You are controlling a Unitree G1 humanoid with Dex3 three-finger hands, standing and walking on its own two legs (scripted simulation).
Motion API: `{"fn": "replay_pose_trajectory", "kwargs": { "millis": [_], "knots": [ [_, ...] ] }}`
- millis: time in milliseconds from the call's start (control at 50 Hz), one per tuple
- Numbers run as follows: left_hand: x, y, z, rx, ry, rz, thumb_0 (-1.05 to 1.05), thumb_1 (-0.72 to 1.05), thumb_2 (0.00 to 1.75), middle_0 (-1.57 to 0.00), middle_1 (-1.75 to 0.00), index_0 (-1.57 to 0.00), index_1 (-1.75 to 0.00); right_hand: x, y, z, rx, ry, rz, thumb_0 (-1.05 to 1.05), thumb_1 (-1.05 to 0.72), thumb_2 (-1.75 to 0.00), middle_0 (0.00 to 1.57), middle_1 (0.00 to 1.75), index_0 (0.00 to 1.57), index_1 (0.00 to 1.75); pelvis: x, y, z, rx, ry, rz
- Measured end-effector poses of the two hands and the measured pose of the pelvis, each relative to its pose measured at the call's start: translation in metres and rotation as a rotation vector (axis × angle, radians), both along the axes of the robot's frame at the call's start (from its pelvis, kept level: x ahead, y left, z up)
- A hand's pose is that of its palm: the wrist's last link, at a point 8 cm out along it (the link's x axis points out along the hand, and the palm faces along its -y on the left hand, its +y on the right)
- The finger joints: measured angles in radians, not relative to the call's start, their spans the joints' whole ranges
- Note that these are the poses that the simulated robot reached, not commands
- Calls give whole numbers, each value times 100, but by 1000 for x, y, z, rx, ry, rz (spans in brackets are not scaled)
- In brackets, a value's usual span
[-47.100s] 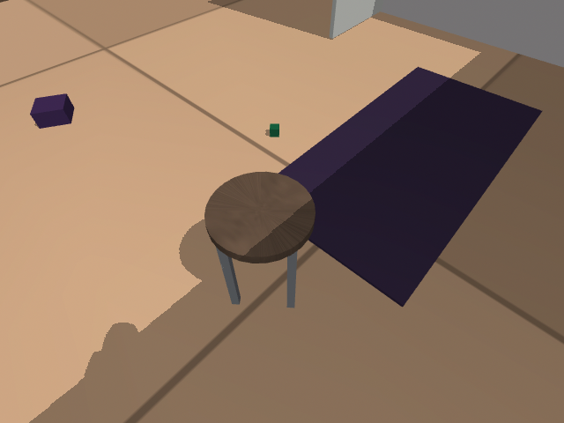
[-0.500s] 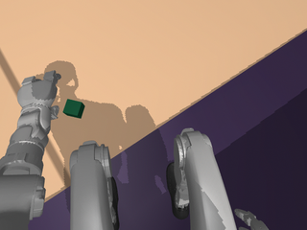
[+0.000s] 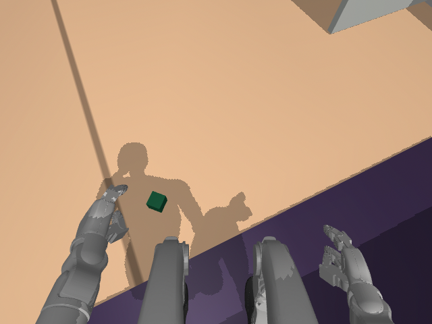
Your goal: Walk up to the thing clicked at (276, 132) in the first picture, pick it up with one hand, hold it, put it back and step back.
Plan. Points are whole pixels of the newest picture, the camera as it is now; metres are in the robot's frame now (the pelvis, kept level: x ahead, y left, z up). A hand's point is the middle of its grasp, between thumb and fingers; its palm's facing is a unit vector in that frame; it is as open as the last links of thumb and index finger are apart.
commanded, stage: home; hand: left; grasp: from above
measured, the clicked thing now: (157, 201) +0.48 +0.23 -0.54
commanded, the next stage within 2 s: none
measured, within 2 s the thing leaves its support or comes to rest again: neither
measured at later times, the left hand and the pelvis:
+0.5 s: hand (85, 238) +0.24 +0.19 +0.10, palm faces +0.09 -0.97 -0.22, open 7.4 cm; pelvis +0.07 +0.00 +0.16, yaw +2 degrees
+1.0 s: hand (81, 246) +0.23 +0.18 +0.12, palm faces +0.09 -0.98 -0.20, open 7.4 cm; pelvis +0.08 +0.00 +0.17, yaw +3 degrees
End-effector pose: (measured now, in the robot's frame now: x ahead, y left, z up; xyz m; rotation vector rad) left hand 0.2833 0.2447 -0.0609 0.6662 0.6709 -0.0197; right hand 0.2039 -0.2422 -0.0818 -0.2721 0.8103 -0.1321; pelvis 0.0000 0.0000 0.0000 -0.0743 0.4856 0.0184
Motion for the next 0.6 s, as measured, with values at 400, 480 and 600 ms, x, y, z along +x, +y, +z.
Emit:
{"fn": "replay_pose_trajectory", "kwargs": {
  "millis": [400, 480, 600],
  "knots": [
    [-54, -10, 158, -354, 97, 367, 1, 90, 91, -21, -30, -21, -30, -10, 7, 149, -33, -67, -105, 1, -90, -90, 20, 30, 20, 30, 57, 1, 140, 15, -208, 24],
    [-60, -9, 185, -377, 83, 381, 1, 90, 90, -21, -30, -20, -30, -3, 6, 171, -44, -115, -113, 1, -90, -90, 20, 30, 20, 30, 68, 2, 156, 18, -245, 27],
    [-68, -7, 206, -385, 76, 382, 1, 90, 90, -21, -30, -20, -30, 18, 8, 191, -47, -198, -93, 1, -90, -90, 20, 30, 20, 30, 77, 4, 167, 23, -282, 32]
  ]
}}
